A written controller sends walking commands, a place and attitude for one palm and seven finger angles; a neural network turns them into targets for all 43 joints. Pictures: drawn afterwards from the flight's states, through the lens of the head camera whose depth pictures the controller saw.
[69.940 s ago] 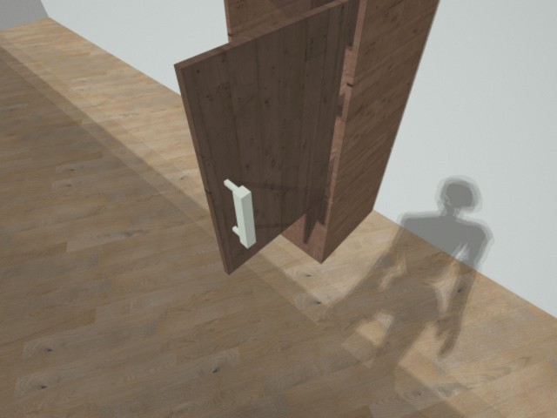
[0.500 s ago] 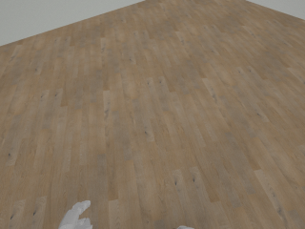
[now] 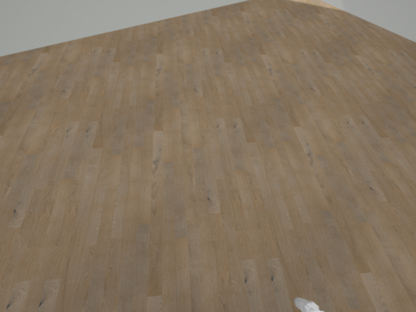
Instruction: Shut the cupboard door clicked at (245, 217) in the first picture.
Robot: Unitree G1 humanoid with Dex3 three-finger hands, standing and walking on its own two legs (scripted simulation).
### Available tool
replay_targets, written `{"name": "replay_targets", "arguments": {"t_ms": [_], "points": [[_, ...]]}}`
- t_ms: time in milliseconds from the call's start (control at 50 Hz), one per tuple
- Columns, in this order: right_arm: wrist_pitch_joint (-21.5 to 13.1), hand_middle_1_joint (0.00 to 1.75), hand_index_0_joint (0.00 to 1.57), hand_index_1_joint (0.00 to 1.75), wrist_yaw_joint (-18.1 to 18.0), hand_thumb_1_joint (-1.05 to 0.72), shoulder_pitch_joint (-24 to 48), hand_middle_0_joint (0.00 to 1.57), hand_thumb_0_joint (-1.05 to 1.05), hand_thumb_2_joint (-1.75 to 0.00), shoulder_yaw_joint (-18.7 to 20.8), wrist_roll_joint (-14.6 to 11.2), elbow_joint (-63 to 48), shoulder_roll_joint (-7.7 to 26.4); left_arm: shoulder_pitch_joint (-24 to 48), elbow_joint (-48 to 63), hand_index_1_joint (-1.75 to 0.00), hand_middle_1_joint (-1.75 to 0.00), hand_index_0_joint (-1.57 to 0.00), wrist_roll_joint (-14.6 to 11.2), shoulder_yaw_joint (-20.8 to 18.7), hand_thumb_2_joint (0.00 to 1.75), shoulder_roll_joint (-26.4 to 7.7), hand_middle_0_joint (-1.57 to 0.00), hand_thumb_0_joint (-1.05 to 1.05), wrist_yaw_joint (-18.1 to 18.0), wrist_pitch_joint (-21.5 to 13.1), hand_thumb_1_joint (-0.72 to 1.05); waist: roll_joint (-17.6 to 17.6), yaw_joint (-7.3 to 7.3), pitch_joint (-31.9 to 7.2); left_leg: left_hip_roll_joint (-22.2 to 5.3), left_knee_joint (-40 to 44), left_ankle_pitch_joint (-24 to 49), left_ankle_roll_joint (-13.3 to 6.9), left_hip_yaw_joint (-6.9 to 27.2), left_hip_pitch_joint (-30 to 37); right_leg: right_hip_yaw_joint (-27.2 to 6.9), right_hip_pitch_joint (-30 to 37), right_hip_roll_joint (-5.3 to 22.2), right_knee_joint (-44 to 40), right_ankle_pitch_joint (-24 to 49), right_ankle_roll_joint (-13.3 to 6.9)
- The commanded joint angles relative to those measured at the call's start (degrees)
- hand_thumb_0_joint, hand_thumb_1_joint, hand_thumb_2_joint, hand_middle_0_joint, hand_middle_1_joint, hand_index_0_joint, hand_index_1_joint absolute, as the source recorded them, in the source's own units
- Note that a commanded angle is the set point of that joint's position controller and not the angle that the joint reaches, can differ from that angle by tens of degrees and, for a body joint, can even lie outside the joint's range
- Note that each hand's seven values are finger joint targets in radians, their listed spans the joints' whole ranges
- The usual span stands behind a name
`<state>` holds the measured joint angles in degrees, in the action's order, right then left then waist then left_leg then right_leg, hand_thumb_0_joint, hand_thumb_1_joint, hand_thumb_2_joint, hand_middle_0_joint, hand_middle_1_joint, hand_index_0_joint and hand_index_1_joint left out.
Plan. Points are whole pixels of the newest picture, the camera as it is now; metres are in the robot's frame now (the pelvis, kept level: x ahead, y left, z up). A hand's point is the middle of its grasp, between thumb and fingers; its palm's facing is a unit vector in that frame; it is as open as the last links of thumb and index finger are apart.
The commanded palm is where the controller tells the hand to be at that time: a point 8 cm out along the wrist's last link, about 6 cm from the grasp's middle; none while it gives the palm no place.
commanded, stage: turn to face it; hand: left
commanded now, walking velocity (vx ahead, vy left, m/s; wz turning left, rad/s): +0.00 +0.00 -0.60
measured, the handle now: out of the picture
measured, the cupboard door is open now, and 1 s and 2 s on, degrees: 17 17 17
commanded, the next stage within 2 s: none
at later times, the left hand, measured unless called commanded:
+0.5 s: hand (130, 294) +0.17 +0.19 -0.17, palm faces -0.26 -0.94 -0.24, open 7.3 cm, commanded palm none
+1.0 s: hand (186, 252) +0.27 +0.08 -0.15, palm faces -0.59 -0.76 -0.26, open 7.3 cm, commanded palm none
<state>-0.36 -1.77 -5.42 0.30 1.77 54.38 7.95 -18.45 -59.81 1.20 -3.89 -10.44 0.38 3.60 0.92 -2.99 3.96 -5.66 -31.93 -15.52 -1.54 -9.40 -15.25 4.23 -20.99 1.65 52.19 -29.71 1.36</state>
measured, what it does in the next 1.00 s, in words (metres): steps on the spot, turning right: right foot, then left foot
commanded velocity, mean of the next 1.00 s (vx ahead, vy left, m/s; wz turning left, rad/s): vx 0.00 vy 0.00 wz -0.60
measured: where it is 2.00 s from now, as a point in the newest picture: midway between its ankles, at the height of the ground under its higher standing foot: outside the picture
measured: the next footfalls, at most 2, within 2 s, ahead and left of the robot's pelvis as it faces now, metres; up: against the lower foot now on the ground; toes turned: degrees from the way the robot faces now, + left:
right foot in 0.18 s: +0.05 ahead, -0.13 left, +0.00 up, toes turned -12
left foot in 0.50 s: +0.12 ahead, +0.11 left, +0.00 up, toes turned -16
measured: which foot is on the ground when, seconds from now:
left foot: down 0.00-0.18, up 0.20-0.48, down 0.50-0.88, up 0.90-1.00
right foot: up 0.00-0.16, down 0.18-0.50, up 0.52-0.86, down 0.88-1.00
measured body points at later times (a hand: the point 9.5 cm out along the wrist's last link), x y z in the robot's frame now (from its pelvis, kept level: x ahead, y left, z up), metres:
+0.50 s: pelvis +0.04 +0.00 +0.00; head +0.09 +0.01 +0.44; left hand +0.18 +0.24 -0.15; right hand +0.04 -0.29 -0.13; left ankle +0.07 +0.12 -0.74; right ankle +0.02 -0.12 -0.74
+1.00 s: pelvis +0.05 -0.01 -0.01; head +0.09 -0.06 +0.44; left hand +0.30 +0.12 -0.13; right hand -0.07 -0.27 -0.16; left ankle +0.10 +0.11 -0.67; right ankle -0.03 -0.11 -0.74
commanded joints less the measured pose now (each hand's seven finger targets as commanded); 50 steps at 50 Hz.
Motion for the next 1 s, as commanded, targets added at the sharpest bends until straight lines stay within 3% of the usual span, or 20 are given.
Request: {"name": "replay_targets", "arguments": {"t_ms": [0, 80, 120, 160, 200, 280, 360, 440, 460, 480, 500, 560, 640, 740, 780, 820, 840, 860, 900, 980], "points": [[0.7, 0.30, 0.20, 0.30, -0.8, -0.90, -3.5, 0.20, 0.00, -0.90, 4.3, -0.1, -1.7, 12.9, 1.2, 6.1, -0.30, -0.30, -0.20, 0.1, -1.3, 0.90, -2.7, -0.20, 0.00, 0.6, -0.9, 0.90, -9.8, 2.98, -4.0, -15.3, 12.0, 16.4, -6.7, 7.1, 5.5, 0.8, -2.3, 0.8, -2.5, 3.8, 0.8], [1.2, 0.30, 0.20, 0.30, -0.5, -0.90, -2.5, 0.20, 0.00, -0.90, 5.3, -0.3, -2.2, 13.5, 1.0, 7.8, -0.30, -0.30, -0.20, 0.4, -1.9, 0.90, -3.0, -0.20, 0.00, 0.8, -1.1, 0.90, -9.8, 2.25, -3.7, -15.5, 7.9, 12.6, -5.2, 4.7, 4.0, 2.7, 2.0, -0.4, -11.5, 9.7, 0.4], [1.4, 0.30, 0.20, 0.30, -0.2, -0.90, -0.7, 0.20, 0.00, -0.90, 5.6, -0.6, -3.1, 13.3, -2.6, 7.5, -0.30, -0.30, -0.20, 0.5, -2.5, 0.90, -4.8, -0.20, 0.00, 0.8, -1.5, 0.90, -5.6, -0.24, -4.0, -12.4, -0.7, 7.9, -1.8, 1.0, 0.0, 1.2, 8.8, -0.1, -21.5, 19.6, -0.8], [1.6, 0.30, 0.20, 0.30, 0.5, -0.90, 1.3, 0.20, 0.00, -0.90, 4.5, -1.2, -6.4, 7.3, -4.7, 7.6, -0.30, -0.30, -0.20, 0.9, -3.8, 0.90, -13.8, -0.20, 0.00, -0.1, -2.7, 0.90, 17.0, -2.52, -2.9, 2.2, -23.8, -20.9, 4.5, -2.1, -16.5, -26.2, 15.5, 18.1, -34.2, 42.8, -11.3], [2.5, 0.30, 0.20, 0.30, 0.0, -0.90, 2.9, 0.20, 0.00, -0.90, 4.6, -1.1, -7.2, 8.8, -1.9, 8.4, -0.30, -0.30, -0.20, 0.4, -3.7, 0.90, -14.0, -0.20, 0.00, -1.2, -2.6, 0.90, 15.6, -1.27, -2.9, 1.7, -36.0, -17.8, 4.5, 9.3, -20.5, -31.8, 12.5, 18.9, -36.6, 34.0, -15.4], [2.0, 0.30, 0.20, 0.30, 0.5, -0.90, -0.4, 0.20, 0.00, -0.90, 4.1, -0.8, -5.8, 9.2, 5.7, 11.4, -0.30, -0.30, -0.20, 0.6, -2.9, 0.90, -11.8, -0.20, 0.00, -1.4, -2.5, 0.90, 6.3, 1.66, -6.7, 1.2, -28.0, -10.1, 5.4, 9.4, -14.8, -20.1, 12.0, 12.6, -32.6, 30.9, -12.4], [1.7, 0.30, 0.20, 0.30, 0.4, -0.90, -1.5, 0.20, 0.00, -0.90, 3.6, -1.1, -6.4, 8.8, 5.7, 11.5, -0.30, -0.30, -0.20, 0.7, -3.4, 0.90, -13.9, -0.20, 0.00, -0.7, -1.9, 0.90, 5.9, 1.00, -5.8, 3.7, -14.9, -9.5, 5.4, 7.5, -9.7, -22.0, 10.8, 10.8, -31.9, 29.8, -12.3], [0.7, 0.30, 0.20, 0.30, -0.2, -0.90, -8.8, 0.20, 0.00, -0.90, 3.5, -1.5, -5.2, 10.1, 9.8, 12.6, -0.30, -0.30, -0.20, 0.2, -3.3, 0.90, -13.6, -0.20, 0.00, -0.4, -1.2, 0.90, 7.1, 4.46, -7.2, 4.3, 4.2, -0.2, 4.8, 7.8, 2.6, -22.2, 5.5, 7.6, -26.5, 28.2, -8.2], [0.0, 0.30, 0.20, 0.30, -0.4, -0.90, -10.9, 0.20, 0.00, -0.90, 3.7, -1.1, -4.9, 13.0, 10.5, 13.6, -0.30, -0.30, -0.20, -0.4, -2.8, 0.90, -11.7, -0.20, 0.00, -0.2, -0.9, 0.90, 0.6, 5.30, -7.8, -0.4, 12.5, 1.2, 3.2, 12.8, 9.2, -18.7, -1.0, 3.1, -21.6, 22.3, -5.1], [-0.3, 0.30, 0.20, 0.30, -0.5, -0.90, -11.1, 0.20, 0.00, -0.90, 4.7, -0.2, -5.6, 19.1, 9.6, 15.2, -0.30, -0.30, -0.20, -0.9, -2.1, 0.90, -8.3, -0.20, 0.00, 0.5, -0.6, 0.90, -16.8, 4.93, -6.7, -14.5, 17.6, 4.4, -2.3, 27.9, 12.9, -10.3, -10.9, -5.1, -9.3, 5.6, -1.4], [0.1, 0.30, 0.20, 0.30, -0.8, -0.90, -11.5, 0.20, 0.00, -0.90, 4.8, 0.0, -6.6, 20.8, 11.4, 16.3, -0.30, -0.30, -0.20, -0.3, -1.9, 0.90, -9.4, -0.20, 0.00, 0.9, -0.9, 0.90, -16.1, 5.52, -5.5, -22.1, 17.9, 10.2, -7.7, 32.1, 7.2, -6.5, -10.4, -3.7, 2.1, -5.1, -0.3], [-0.3, 0.30, 0.20, 0.30, -1.0, -0.90, -6.1, 0.20, 0.00, -0.90, 3.6, 0.2, -7.6, 16.6, 11.1, 14.4, -0.30, -0.30, -0.20, 0.0, -2.5, 0.90, -10.1, -0.20, 0.00, 1.5, -0.4, 0.90, -11.4, 2.26, -3.8, -16.2, 13.6, 25.8, -7.2, 20.1, 6.5, -6.6, -11.6, -0.7, 14.4, 0.2, 1.4], [-0.2, 0.30, 0.20, 0.30, -1.0, -0.90, -9.8, 0.20, 0.00, -0.90, 3.9, 0.0, -6.2, 16.3, 13.9, 15.2, -0.30, -0.30, -0.20, -0.3, -1.3, 0.90, -8.0, -0.20, 0.00, 2.2, -0.3, 0.90, -11.1, 4.39, -7.0, -13.2, 8.1, 39.8, -5.9, 9.6, 15.8, -1.9, -10.0, -0.3, 4.4, 2.8, 1.9], [0.4, 0.30, 0.20, 0.30, -0.2, -0.90, -12.0, 0.20, 0.00, -0.90, 4.9, -0.1, -4.9, 17.5, 16.2, 16.0, -0.30, -0.30, -0.20, -0.2, -0.7, 0.90, -7.4, -0.20, 0.00, 2.2, -0.7, 0.90, -14.1, 5.90, -7.4, -13.8, 5.5, 40.1, -4.7, 5.8, 15.2, 1.6, -2.5, -2.0, -8.5, 4.6, 0.4], [0.5, 0.30, 0.20, 0.30, 0.0, -0.90, -11.1, 0.20, 0.00, -0.90, 5.2, -0.2, -4.9, 17.9, 14.9, 15.6, -0.30, -0.30, -0.20, -0.2, -0.8, 0.90, -7.8, -0.20, 0.00, 2.1, -0.9, 0.90, -13.8, 4.75, -6.8, -13.9, 3.4, 37.3, -3.1, 4.6, 12.1, 2.1, 2.9, -2.5, -15.9, 8.9, -0.6], [0.6, 0.30, 0.20, 0.30, 0.4, -0.90, -8.8, 0.20, 0.00, -0.90, 5.5, -0.9, -5.6, 17.7, 7.0, 13.3, -0.30, -0.30, -0.20, 0.1, -1.7, 0.90, -10.9, -0.20, 0.00, 1.7, -1.6, 0.90, -7.2, 0.39, -9.2, -11.0, -7.6, 26.3, 1.3, 0.9, 3.2, -0.8, 18.1, -0.1, -28.9, 24.3, -2.4], [0.7, 0.30, 0.20, 0.30, 0.8, -0.90, -7.9, 0.20, 0.00, -0.90, 4.5, -1.4, -7.8, 13.1, 2.7, 12.0, -0.30, -0.30, -0.20, 0.6, -2.8, 0.90, -17.1, -0.20, 0.00, 0.8, -2.3, 0.90, 9.6, -1.46, -11.3, -3.8, -20.0, -0.6, 5.0, -3.3, -12.8, -16.9, 31.2, 13.6, -30.3, 44.1, -7.5], [1.4, 0.30, 0.20, 0.30, 0.2, -0.90, -4.2, 0.20, 0.00, -0.90, 3.8, -1.3, -9.9, 12.4, -0.1, 10.9, -0.30, -0.30, -0.20, -0.3, -3.2, 0.90, -19.8, -0.20, 0.00, 0.1, -2.3, 0.90, 12.8, -2.92, -9.3, 0.6, -30.5, -23.2, 6.4, 2.1, -19.7, -24.5, 27.0, 22.2, -29.3, 61.3, -14.1], [1.9, 0.30, 0.20, 0.30, -0.6, -0.90, -2.1, 0.20, 0.00, -0.90, 3.6, -1.2, -9.4, 12.4, 4.2, 12.1, -0.30, -0.30, -0.20, -0.2, -3.3, 0.90, -18.1, -0.20, 0.00, -0.9, -2.0, 0.90, 14.9, -1.00, -6.5, -1.1, -37.4, -18.7, 6.2, 9.9, -23.9, -25.5, 21.8, 18.7, -30.5, 50.4, -15.6], [2.3, 0.30, 0.20, 0.30, 0.5, -0.90, -5.7, 0.20, 0.00, -0.90, 3.6, -0.9, -6.9, 11.8, 12.4, 15.2, -0.30, -0.30, -0.20, 0.3, -2.3, 0.90, -14.6, -0.20, 0.00, -0.8, -1.9, 0.90, 7.5, 3.50, -6.2, -0.2, -29.3, -8.9, 7.0, 7.8, -13.1, -15.7, 10.2, 11.4, -30.8, 37.4, -11.7]]}}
